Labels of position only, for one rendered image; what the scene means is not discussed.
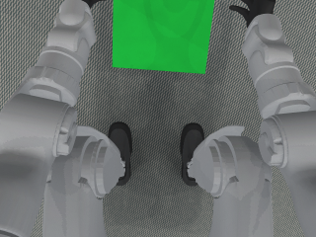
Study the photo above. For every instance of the robot foot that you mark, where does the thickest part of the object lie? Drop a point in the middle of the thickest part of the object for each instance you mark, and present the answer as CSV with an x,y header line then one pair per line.
x,y
191,137
120,134

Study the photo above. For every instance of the right robot forearm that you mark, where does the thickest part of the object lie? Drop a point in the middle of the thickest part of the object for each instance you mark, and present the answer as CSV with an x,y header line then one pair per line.
x,y
275,75

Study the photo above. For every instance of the robot left upper arm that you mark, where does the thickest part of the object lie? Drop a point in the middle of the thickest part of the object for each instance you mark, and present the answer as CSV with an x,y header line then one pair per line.
x,y
33,132

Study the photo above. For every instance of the left robot forearm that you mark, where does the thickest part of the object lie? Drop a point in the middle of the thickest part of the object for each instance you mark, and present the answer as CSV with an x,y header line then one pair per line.
x,y
62,61

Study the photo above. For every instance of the robot left foot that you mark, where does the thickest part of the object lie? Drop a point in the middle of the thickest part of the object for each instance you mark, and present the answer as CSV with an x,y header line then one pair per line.
x,y
120,134

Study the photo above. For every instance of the right robot hand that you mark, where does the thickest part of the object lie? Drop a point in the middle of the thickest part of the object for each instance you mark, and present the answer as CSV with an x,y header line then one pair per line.
x,y
256,7

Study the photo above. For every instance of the carton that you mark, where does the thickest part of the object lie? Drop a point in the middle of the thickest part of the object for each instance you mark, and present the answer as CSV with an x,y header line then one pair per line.
x,y
162,35

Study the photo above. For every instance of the robot right foot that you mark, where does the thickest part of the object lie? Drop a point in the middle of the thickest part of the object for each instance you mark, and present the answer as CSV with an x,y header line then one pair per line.
x,y
191,137

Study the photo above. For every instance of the robot right upper arm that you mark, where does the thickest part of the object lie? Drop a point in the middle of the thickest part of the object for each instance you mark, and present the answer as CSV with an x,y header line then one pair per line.
x,y
288,141

